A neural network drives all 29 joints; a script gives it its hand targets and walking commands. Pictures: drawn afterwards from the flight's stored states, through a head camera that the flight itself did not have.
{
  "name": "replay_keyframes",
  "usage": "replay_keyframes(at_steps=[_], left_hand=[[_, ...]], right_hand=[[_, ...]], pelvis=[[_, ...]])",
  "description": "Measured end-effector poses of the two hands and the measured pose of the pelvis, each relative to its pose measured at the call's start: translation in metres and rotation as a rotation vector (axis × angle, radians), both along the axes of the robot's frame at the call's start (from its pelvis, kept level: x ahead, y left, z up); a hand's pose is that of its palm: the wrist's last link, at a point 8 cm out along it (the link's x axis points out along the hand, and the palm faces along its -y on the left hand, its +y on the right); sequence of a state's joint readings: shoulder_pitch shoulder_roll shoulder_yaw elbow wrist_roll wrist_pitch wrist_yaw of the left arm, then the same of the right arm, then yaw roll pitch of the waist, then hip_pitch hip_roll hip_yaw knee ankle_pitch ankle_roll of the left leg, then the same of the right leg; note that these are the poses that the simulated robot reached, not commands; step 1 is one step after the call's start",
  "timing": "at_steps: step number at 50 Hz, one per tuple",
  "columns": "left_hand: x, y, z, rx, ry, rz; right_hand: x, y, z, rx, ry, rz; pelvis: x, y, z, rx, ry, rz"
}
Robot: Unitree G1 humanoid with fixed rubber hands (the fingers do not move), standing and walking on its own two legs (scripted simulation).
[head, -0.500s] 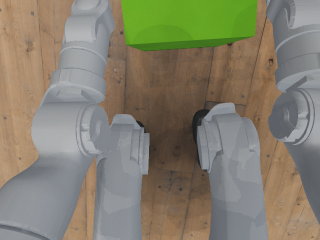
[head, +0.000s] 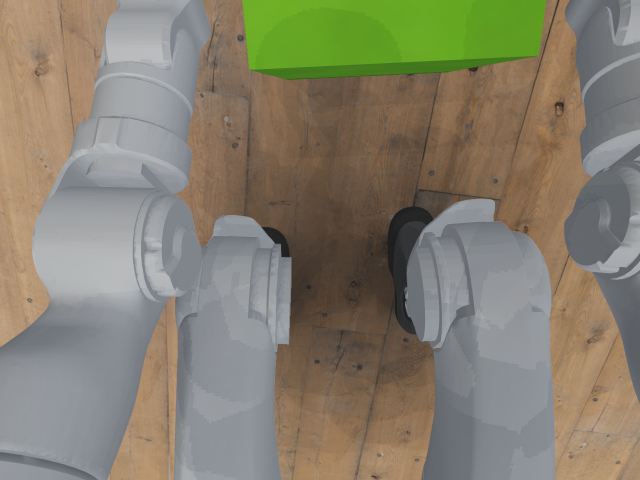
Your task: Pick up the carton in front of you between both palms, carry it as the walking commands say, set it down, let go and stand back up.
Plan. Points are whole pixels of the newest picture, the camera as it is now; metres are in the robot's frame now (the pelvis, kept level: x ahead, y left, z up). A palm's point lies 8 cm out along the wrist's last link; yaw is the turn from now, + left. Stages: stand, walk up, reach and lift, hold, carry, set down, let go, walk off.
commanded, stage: set down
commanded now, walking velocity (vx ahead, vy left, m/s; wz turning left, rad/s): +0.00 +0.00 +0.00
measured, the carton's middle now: out of the picture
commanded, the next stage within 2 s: let go in 1.18 s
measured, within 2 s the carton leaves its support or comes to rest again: neither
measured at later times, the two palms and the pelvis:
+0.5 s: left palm out of the picture +0.57 +0.11 -0.05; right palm out of the picture +0.55 -0.27 -0.05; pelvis +0.00 +0.00 +0.06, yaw +0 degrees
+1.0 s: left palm out of the picture +0.57 +0.11 +0.09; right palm out of the picture +0.55 -0.28 +0.09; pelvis +0.02 -0.01 +0.19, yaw -1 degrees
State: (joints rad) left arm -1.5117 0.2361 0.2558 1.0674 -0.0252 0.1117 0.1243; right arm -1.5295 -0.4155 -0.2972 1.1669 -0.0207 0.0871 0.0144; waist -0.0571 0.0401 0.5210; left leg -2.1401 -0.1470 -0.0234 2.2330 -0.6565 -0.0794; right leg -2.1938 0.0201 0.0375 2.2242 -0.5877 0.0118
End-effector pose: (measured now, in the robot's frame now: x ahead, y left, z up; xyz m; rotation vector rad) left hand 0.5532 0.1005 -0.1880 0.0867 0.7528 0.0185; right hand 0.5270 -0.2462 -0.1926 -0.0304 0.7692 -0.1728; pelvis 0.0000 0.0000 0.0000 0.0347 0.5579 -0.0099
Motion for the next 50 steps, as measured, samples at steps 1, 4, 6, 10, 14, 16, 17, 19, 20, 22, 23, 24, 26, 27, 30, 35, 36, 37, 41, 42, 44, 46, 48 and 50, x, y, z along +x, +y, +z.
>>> replay_keyframes(at_steps=[1, 4, 6, 10, 14, 16, 17, 19, 20, 22, 23, 24, 26, 27, 30, 35, 36, 37, 41, 42, 44, 46, 48, 50], left_hand=[[0.001, 0.005, -0.001, 0.007, 0.001, 0.010], [0.004, 0.016, -0.001, 0.017, -0.012, 0.026], [0.007, 0.019, 0.002, 0.015, -0.025, 0.029], [0.013, 0.018, 0.016, 0.005, -0.064, 0.032], [0.017, 0.012, 0.043, 0.003, -0.107, 0.034], [0.018, 0.009, 0.061, 0.004, -0.124, 0.035], [0.018, 0.008, 0.070, 0.005, -0.129, 0.036], [0.018, 0.006, 0.088, 0.008, -0.127, 0.041], [0.018, 0.005, 0.097, 0.009, -0.123, 0.043], [0.018, 0.005, 0.113, 0.011, -0.114, 0.049], [0.018, 0.005, 0.121, 0.011, -0.110, 0.051], [0.018, 0.005, 0.128, 0.011, -0.108, 0.053], [0.018, 0.005, 0.141, 0.011, -0.106, 0.057], [0.018, 0.006, 0.148, 0.011, -0.106, 0.058], [0.019, 0.007, 0.164, 0.011, -0.110, 0.061], [0.019, 0.010, 0.187, 0.015, -0.121, 0.063], [0.019, 0.010, 0.192, 0.015, -0.123, 0.063], [0.020, 0.011, 0.197, 0.016, -0.125, 0.063], [0.020, 0.012, 0.220, 0.018, -0.129, 0.061], [0.020, 0.012, 0.226, 0.018, -0.129, 0.060], [0.020, 0.013, 0.239, 0.018, -0.129, 0.059], [0.020, 0.013, 0.252, 0.017, -0.128, 0.058], [0.019, 0.013, 0.266, 0.016, -0.128, 0.058], [0.019, 0.014, 0.279, 0.015, -0.128, 0.057]], right_hand=[[0.000, -0.005, -0.001, -0.008, -0.001, -0.015], [0.004, -0.017, 0.002, -0.025, -0.017, -0.038], [0.008, -0.022, 0.007, -0.028, -0.034, -0.041], [0.017, -0.023, 0.023, -0.022, -0.075, -0.037], [0.024, -0.019, 0.049, -0.010, -0.120, -0.030], [0.025, -0.017, 0.066, -0.009, -0.137, -0.029], [0.025, -0.017, 0.075, -0.010, -0.140, -0.029], [0.024, -0.017, 0.093, -0.012, -0.137, -0.030], [0.023, -0.018, 0.101, -0.013, -0.132, -0.032], [0.021, -0.020, 0.117, -0.015, -0.122, -0.033], [0.020, -0.021, 0.125, -0.016, -0.119, -0.034], [0.020, -0.021, 0.132, -0.017, -0.116, -0.033], [0.020, -0.023, 0.146, -0.017, -0.115, -0.032], [0.020, -0.023, 0.152, -0.018, -0.115, -0.031], [0.020, -0.025, 0.168, -0.019, -0.119, -0.029], [0.022, -0.027, 0.192, -0.022, -0.128, -0.027], [0.022, -0.028, 0.197, -0.023, -0.130, -0.027], [0.023, -0.029, 0.202, -0.023, -0.131, -0.027], [0.023, -0.032, 0.226, -0.024, -0.135, -0.025], [0.024, -0.032, 0.232, -0.023, -0.135, -0.024], [0.024, -0.033, 0.245, -0.022, -0.134, -0.022], [0.023, -0.034, 0.259, -0.020, -0.134, -0.020], [0.023, -0.035, 0.272, -0.018, -0.133, -0.018], [0.023, -0.035, 0.285, -0.017, -0.133, -0.016]], pelvis=[[0.001, 0.000, 0.000, 0.000, 0.002, 0.000], [0.002, -0.001, -0.002, 0.000, 0.010, 0.002], [0.002, -0.001, -0.004, 0.001, 0.016, 0.003], [0.002, -0.002, -0.005, 0.003, 0.029, 0.001], [0.001, -0.001, 0.002, 0.006, 0.042, -0.005], [0.000, -0.001, 0.009, 0.008, 0.050, -0.007], [0.000, -0.001, 0.014, 0.009, 0.056, -0.008], [0.000, -0.001, 0.026, 0.011, 0.074, -0.009], [0.000, -0.001, 0.032, 0.012, 0.086, -0.010], [0.000, -0.001, 0.045, 0.013, 0.112, -0.012], [0.000, -0.001, 0.051, 0.014, 0.126, -0.014], [0.001, -0.001, 0.057, 0.015, 0.139, -0.015], [0.001, -0.002, 0.068, 0.016, 0.163, -0.017], [0.002, -0.002, 0.073, 0.017, 0.173, -0.019], [0.003, -0.002, 0.087, 0.018, 0.196, -0.022], [0.006, -0.003, 0.109, 0.020, 0.224, -0.027], [0.006, -0.004, 0.114, 0.020, 0.229, -0.027], [0.007, -0.004, 0.119, 0.020, 0.234, -0.028], [0.011, -0.005, 0.140, 0.020, 0.249, -0.029], [0.012, -0.005, 0.145, 0.020, 0.252, -0.030], [0.015, -0.005, 0.157, 0.020, 0.257, -0.031], [0.017, -0.006, 0.168, 0.020, 0.261, -0.032], [0.019, -0.006, 0.180, 0.020, 0.263, -0.033], [0.022, -0.006, 0.193, 0.020, 0.264, -0.034]])
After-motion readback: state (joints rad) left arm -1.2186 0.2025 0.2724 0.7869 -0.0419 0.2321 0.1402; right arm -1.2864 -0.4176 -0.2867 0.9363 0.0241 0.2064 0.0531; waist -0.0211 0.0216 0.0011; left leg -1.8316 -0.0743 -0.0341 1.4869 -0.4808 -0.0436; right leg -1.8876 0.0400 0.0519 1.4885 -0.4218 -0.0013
